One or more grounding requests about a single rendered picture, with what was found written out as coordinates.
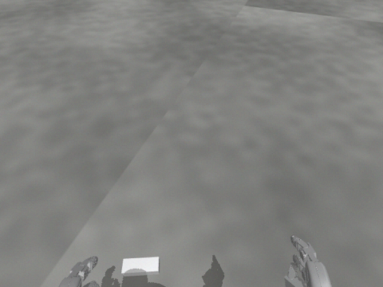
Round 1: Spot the right robot hand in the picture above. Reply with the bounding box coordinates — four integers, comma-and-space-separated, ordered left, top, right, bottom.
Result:
284, 235, 332, 287

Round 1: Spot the left robot hand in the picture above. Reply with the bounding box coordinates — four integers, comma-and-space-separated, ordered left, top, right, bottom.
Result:
59, 256, 99, 287

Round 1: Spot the carton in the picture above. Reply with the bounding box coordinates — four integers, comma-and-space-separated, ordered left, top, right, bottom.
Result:
121, 257, 160, 276

